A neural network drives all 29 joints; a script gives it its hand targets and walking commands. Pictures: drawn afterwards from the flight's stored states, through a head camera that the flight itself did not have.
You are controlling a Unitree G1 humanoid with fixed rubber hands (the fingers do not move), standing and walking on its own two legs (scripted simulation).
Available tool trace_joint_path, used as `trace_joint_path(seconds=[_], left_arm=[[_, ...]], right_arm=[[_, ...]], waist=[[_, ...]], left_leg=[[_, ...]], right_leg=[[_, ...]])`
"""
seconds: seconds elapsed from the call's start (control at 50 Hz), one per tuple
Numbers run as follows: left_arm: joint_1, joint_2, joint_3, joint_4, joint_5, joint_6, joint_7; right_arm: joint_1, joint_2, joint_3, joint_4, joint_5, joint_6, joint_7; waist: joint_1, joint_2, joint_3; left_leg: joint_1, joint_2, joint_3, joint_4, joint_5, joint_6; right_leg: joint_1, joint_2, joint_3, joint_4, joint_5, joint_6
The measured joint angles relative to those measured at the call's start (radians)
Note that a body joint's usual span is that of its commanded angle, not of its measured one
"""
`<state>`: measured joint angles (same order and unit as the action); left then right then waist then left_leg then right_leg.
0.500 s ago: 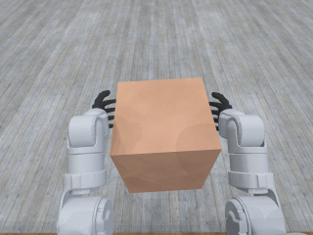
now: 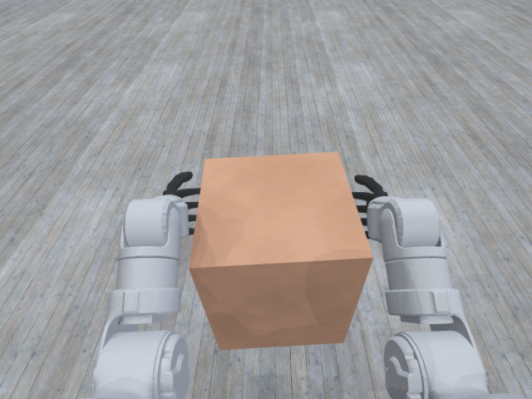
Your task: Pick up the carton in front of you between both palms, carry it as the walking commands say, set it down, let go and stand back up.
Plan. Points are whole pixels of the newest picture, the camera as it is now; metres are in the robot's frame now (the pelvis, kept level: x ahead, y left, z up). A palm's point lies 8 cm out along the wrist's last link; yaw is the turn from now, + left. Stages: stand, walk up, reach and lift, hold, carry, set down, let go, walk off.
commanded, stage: carry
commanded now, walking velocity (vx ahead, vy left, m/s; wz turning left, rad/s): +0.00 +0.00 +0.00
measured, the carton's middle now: (276, 254) +0.33 +0.00 +0.05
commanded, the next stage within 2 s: none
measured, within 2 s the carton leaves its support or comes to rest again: neither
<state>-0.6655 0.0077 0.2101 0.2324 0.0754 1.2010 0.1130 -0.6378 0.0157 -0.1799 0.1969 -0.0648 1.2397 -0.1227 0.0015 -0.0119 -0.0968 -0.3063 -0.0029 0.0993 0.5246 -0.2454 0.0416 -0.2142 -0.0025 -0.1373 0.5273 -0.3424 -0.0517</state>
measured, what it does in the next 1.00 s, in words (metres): stands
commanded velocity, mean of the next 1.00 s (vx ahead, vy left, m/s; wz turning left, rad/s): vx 0.00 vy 0.00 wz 0.00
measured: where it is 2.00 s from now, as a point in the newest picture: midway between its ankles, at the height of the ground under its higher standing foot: outside the picture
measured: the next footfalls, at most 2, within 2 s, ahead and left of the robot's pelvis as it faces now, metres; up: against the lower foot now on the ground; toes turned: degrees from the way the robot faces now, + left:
none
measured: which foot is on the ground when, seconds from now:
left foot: down 0.00-1.00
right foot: down 0.00-1.00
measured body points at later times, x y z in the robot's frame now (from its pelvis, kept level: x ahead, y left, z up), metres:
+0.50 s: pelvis -0.02 +0.00 +0.00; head -0.03 +0.00 +0.45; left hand +0.35 +0.15 +0.12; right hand +0.34 -0.15 +0.12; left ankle +0.02 +0.09 -0.73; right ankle -0.04 -0.08 -0.73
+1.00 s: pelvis -0.02 -0.01 +0.00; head -0.04 -0.01 +0.45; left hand +0.34 +0.15 +0.12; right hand +0.33 -0.16 +0.12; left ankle +0.02 +0.09 -0.73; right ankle -0.04 -0.08 -0.73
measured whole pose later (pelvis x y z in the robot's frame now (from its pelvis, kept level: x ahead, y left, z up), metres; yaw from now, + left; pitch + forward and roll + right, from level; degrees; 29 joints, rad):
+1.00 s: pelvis -0.02 -0.01 +0.00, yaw +0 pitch +2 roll +1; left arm -0.68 0.01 0.21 0.22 0.07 1.21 0.11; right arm -0.65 0.01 -0.18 0.19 -0.07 1.25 -0.12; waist 0.00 -0.01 -0.08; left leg -0.34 0.01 0.10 0.51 -0.20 0.03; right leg -0.26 0.01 -0.14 0.53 -0.31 -0.07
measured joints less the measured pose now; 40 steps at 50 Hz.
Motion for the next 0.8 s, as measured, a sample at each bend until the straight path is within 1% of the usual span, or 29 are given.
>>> trace_joint_path(seconds=[0.14, 0.8], left_arm=[[-0.009, 0.005, -0.004, 0.013, -0.003, 0.001, 0.000], [-0.009, 0.002, -0.001, -0.013, 0.000, 0.007, -0.001]], right_arm=[[-0.006, -0.002, -0.001, 0.006, -0.001, 0.004, 0.000], [-0.011, -0.002, -0.002, -0.014, -0.002, 0.010, 0.000]], waist=[[0.002, 0.000, 0.004], [0.001, 0.002, 0.020]], left_leg=[[-0.006, 0.001, 0.000, -0.012, 0.018, 0.000], [-0.032, 0.009, -0.002, -0.013, 0.042, -0.007]], right_leg=[[-0.009, 0.001, -0.001, -0.006, 0.015, -0.002], [-0.042, 0.007, -0.005, 0.007, 0.029, -0.014]])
